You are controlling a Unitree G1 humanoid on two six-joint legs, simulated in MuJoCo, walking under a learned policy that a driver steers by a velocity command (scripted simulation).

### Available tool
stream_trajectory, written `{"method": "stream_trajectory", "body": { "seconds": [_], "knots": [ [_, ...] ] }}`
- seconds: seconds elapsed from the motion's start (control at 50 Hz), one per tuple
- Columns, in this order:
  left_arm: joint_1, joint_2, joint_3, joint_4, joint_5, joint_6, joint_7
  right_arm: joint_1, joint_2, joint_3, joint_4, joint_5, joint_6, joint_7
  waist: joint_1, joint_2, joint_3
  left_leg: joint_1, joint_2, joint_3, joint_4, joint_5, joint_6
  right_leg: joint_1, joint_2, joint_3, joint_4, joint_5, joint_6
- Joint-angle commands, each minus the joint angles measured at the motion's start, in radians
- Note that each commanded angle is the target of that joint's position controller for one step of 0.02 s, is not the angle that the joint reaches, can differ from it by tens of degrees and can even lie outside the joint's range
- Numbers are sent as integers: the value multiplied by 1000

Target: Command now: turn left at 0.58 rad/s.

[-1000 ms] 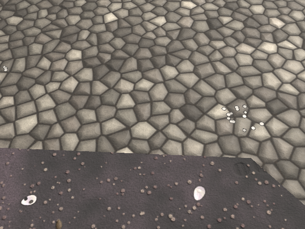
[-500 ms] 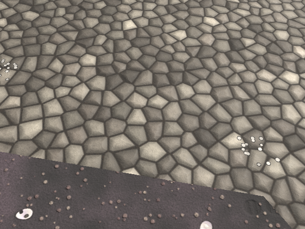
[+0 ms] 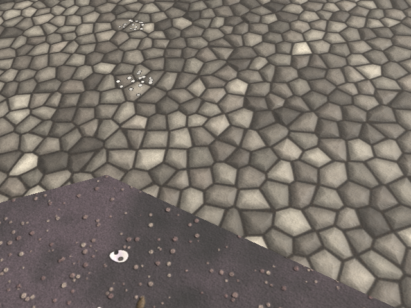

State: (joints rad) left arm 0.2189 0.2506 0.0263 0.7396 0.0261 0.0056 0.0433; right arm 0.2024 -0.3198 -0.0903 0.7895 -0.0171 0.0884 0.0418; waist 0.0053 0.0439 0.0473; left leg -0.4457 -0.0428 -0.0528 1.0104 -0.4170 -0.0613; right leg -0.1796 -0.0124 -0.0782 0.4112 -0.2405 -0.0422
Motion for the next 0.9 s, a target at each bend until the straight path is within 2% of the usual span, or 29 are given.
{"method": "stream_trajectory", "body": {
  "seconds": [0.02, 0.12, 0.14, 0.16, 0.18, 0.2, 0.22, 0.24, 0.26, 0.28, 0.3, 0.32, 0.36, 0.38, 0.4, 0.46, 0.56, 0.6, 0.64, 0.66, 0.68, 0.7, 0.72, 0.74, 0.76, 0.8, 0.84, 0.9],
  "knots": [
    [64, 184, 54, -29, 3, -6, -5, -68, -46, 1, -95, 8, -8, 8, 43, -207, -66, -81, 11, 55, -113, -38, 3, 202, -255, 148, -43, 546, -166],
    [45, 209, 67, -18, 2, -2, -26, -64, -39, 11, -117, 21, -14, 2, 35, -241, -85, 111, -3, 118, -330, -43, 55, 121, -268, 106, 19, 579, -150],
    [34, 212, 68, -14, -4, 1, -28, -40, -33, 14, -110, 18, -18, -2, 16, -232, -90, 160, -10, 124, -422, 8, 69, 105, -262, 98, 51, 560, -136],
    [17, 209, 67, -10, -14, 5, -29, -4, -27, 16, -97, 9, -28, -9, -18, -205, -94, 246, -16, 125, -582, 139, 85, 60, -243, 71, 105, 495, -102],
    [41, 191, 62, -2, -16, 8, -29, 19, -60, 13, -90, -8, -43, -19, -32, -122, -112, 375, 32, 37, -715, 273, 100, -37, -215, 36, 191, 361, -44],
    [83, 98, 38, -31, -1, 14, -36, 39, -149, 2, -103, -22, -60, -30, -7, 150, -154, 539, 318, -297, -750, 516, 149, -251, -123, -43, 420, -138, 29],
    [22, 85, 29, -57, -5, 35, -20, 60, -206, -11, -98, 5, -66, -34, -48, 201, -129, 398, 455, -388, -698, 784, 314, -301, -11, 17, 511, -398, 48],
    [53, 114, 41, -12, 9, 46, -25, 62, -108, 23, -84, 14, -74, -34, 3, 3, -71, 453, 372, -246, -606, 1099, 285, -320, -48, 74, 590, -363, 51],
    [57, 85, 25, -29, -16, 47, -22, 26, -134, 13, -93, 15, -71, -47, -29, 195, -128, 379, 389, -258, -661, 858, 350, -285, -27, 77, 588, -346, 57],
    [25, 143, 40, -8, -18, 47, -22, -44, -88, 25, -93, 5, -63, -48, -5, 120, -45, 338, 297, -213, -720, 666, 299, -295, -54, 98, 568, -251, 66],
    [16, 168, 53, 1, -6, 48, -26, -78, -76, 32, -93, 10, -63, -55, 1, 139, -21, 327, 250, -168, -719, 676, 271, -289, -37, 80, 568, -204, 68],
    [62, 152, 47, 39, -9, 49, -35, -91, -28, 52, -86, -1, -63, -55, 19, 98, -56, 343, 224, -110, -713, 753, 255, -240, -32, 83, 555, -171, 74],
    [92, 103, 34, 68, -15, 54, -47, -68, -3, 69, -62, 1, -77, -64, 22, 51, -76, 352, 219, -50, -720, 719, 231, -166, -26, 93, 462, -139, 77],
    [89, 84, 28, 76, -16, 55, -49, -61, -8, 71, -49, -3, -82, -67, 16, 56, -67, 346, 216, -38, -722, 664, 222, -139, -18, 96, 404, -138, 77],
    [73, 83, 26, 77, -15, 55, -49, -58, -25, 68, -38, -6, -84, -71, 4, 69, -53, 336, 217, -33, -720, 617, 221, -125, -7, 97, 365, -141, 74],
    [46, 114, 35, 70, -15, 54, -43, -36, -84, 47, -17, -3, -75, -76, -18, 91, -27, 335, 260, -66, -697, 558, 256, -152, 10, 83, 347, -182, 60],
    [38, 93, 33, 57, -18, 44, -43, -34, -89, 29, -5, -5, -64, -79, -18, 65, -30, 339, 323, -94, -659, 589, 299, -174, 4, 55, 349, -246, 33],
    [52, 82, 33, 54, -22, 39, -46, -49, -92, 23, -4, -4, -62, -80, -5, 64, -48, 338, 326, -77, -624, 622, 289, -134, 10, 37, 286, -227, 17],
    [91, 71, 31, 59, -21, 27, -48, -74, -103, 14, -2, 1, -56, -80, 35, 46, -61, 289, 297, -23, -548, 562, 231, -27, 24, 28, 87, -67, -8],
    [95, 110, 39, 55, -11, 17, -47, -63, -94, 13, -1, 0, -56, -78, 39, -28, -56, 223, 246, 25, -447, 426, 169, 32, -16, 138, -48, 39, -33],
    [120, 221, 61, 39, 6, 3, -42, -43, -40, 23, -31, -9, -51, -73, 17, -252, -85, 33, 116, 136, -192, 85, 91, 151, -264, 482, -128, 305, -96],
    [159, 288, 83, 55, -8, 5, -43, -136, -21, 32, -70, -1, -39, -87, 60, -333, -27, -90, -23, 96, -57, -229, 71, 75, -378, 621, -127, 580, -249],
    [162, 246, 78, 57, -15, 7, -43, -113, -45, 29, -55, -7, -32, -88, 38, -174, -25, -94, 23, 25, 47, -189, 66, 80, -334, 547, -118, 532, -272],
    [99, 206, 71, 46, -23, 12, -40, -97, -46, 26, -36, 1, -32, -82, 11, -125, -2, -101, 38, 9, 72, -102, 62, 61, -265, 464, -117, 445, -244],
    [30, 179, 63, 26, -21, 21, -37, -80, -58, 21, -25, 5, -37, -77, -15, -110, 8, -104, 48, 6, 54, -35, 55, 56, -202, 411, -120, 380, -198],
    [46, 163, 63, 23, -24, 22, -36, -54, -78, 16, -14, -23, -44, -53, -2, -145, -53, -116, 52, 19, 53, 43, 39, 119, -142, 407, -165, 100, -185],
    [89, 164, 65, 36, -22, 16, -42, -84, -74, 15, -24, -24, -49, -35, 21, -144, -36, -169, 59, 20, 14, 84, 27, 146, -137, 460, -225, -171, -192],
    [136, 183, 73, 54, -16, -1, -42, -125, -69, 17, -35, -24, -66, -31, 44, -144, 3, -215, 63, 17, -85, 114, 8, 167, -141, 504, -253, -222, -202]
  ]
}}
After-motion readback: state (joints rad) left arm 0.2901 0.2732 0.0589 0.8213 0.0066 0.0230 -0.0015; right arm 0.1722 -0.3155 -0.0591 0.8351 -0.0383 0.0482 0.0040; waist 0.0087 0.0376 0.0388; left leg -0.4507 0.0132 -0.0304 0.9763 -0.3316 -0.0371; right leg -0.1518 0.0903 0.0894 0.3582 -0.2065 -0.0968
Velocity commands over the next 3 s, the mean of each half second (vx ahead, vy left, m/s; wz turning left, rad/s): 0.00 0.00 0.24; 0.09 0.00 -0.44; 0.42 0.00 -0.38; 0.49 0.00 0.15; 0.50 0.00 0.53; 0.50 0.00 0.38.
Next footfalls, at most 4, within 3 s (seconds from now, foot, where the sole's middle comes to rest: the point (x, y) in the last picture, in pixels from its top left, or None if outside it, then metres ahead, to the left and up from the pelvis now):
0.18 left None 0.01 0.12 -0.78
0.66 right None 0.00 -0.07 -0.78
1.20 left None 0.19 0.10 -0.78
1.68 right None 0.40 -0.20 -0.78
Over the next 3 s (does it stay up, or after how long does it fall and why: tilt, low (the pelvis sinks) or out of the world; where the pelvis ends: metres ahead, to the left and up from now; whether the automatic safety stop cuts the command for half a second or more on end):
stays up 0.99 -0.19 0.00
